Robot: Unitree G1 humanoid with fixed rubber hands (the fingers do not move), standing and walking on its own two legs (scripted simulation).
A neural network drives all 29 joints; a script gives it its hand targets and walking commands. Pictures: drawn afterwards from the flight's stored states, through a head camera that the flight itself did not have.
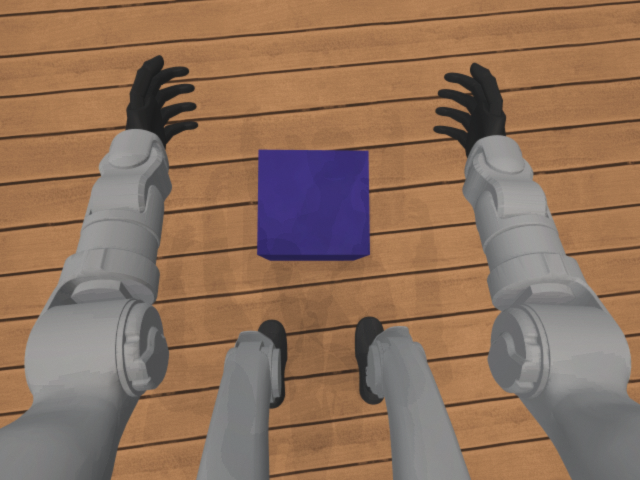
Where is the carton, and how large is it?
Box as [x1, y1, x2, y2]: [257, 150, 369, 260]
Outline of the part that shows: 258,150 257,254 269,260 353,260 369,254 368,151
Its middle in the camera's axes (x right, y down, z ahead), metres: -0.01 -0.07 +0.84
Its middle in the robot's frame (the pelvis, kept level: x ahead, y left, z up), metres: +0.48 +0.01 -0.50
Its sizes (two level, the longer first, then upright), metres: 0.210 0.200 0.250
